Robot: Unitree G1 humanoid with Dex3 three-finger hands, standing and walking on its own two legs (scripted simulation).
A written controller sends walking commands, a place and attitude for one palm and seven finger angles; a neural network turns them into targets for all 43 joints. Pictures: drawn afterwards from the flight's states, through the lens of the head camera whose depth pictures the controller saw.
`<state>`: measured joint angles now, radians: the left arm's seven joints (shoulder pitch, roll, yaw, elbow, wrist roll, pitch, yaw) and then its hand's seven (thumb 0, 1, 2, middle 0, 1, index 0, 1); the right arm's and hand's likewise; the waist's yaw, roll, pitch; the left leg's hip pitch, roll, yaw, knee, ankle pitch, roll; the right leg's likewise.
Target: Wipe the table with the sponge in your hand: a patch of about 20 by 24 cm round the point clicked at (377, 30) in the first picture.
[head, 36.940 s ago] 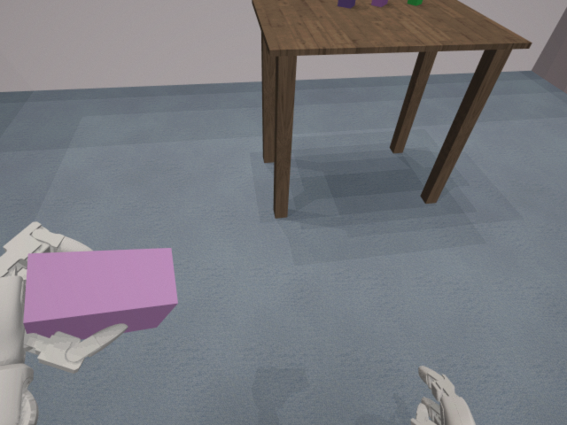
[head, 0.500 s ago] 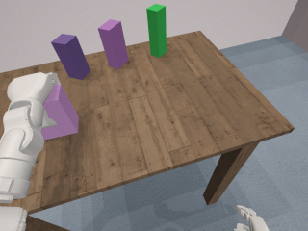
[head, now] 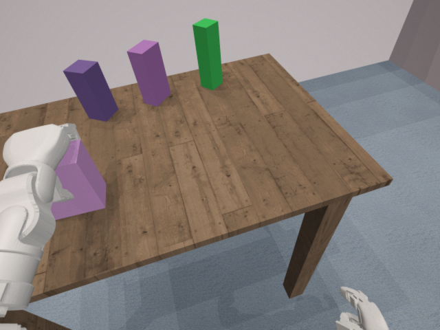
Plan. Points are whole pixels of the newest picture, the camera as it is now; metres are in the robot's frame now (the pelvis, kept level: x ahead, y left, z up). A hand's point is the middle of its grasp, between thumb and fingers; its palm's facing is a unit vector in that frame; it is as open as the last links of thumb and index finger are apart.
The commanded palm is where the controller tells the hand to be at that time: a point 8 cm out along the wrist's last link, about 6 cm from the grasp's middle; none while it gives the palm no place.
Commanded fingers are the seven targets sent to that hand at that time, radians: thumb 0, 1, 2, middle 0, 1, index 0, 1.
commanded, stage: wipe back along the first lane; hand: left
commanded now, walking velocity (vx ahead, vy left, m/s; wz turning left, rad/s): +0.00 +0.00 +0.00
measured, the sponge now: (69, 189) +0.32 +0.34 +0.09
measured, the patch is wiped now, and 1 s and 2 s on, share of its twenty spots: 1.00 1.00 1.00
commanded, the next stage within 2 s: lift the sponge slowly off the table in 0.72 s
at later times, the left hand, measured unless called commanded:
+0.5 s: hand (56, 186) +0.29 +0.31 +0.14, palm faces +0.05 -0.03 -1.00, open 10.4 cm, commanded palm +0.24 +0.30 +0.18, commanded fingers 0.00 0.10 1.30 -1.20 -1.60 -1.20 -1.60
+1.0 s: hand (50, 205) +0.25 +0.30 +0.14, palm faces +0.11 -0.06 -0.99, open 10.4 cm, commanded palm +0.21 +0.29 +0.20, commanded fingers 0.00 0.10 1.30 -1.20 -1.60 -1.20 -1.60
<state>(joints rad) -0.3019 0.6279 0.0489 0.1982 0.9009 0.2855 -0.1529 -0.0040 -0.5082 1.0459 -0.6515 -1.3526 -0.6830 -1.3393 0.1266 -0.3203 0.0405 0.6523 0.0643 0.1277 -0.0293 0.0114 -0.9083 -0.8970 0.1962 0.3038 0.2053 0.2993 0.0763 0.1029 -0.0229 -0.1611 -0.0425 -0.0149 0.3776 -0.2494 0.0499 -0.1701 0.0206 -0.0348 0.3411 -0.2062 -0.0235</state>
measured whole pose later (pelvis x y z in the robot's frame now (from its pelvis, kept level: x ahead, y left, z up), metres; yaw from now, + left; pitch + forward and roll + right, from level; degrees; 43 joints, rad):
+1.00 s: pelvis -0.01 +0.00 +0.00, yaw -1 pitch +0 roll -1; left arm 0.02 0.59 0.01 -0.25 0.86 0.49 -0.10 -0.01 -0.50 1.05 -0.65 -1.35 -0.68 -1.34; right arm 0.04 -0.29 0.07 0.62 0.07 0.11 -0.04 0.01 -0.91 -0.90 0.20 0.30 0.21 0.30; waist 0.12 0.12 -0.03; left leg -0.16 -0.04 0.01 0.45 -0.28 0.05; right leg -0.19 0.02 -0.02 0.43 -0.24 -0.02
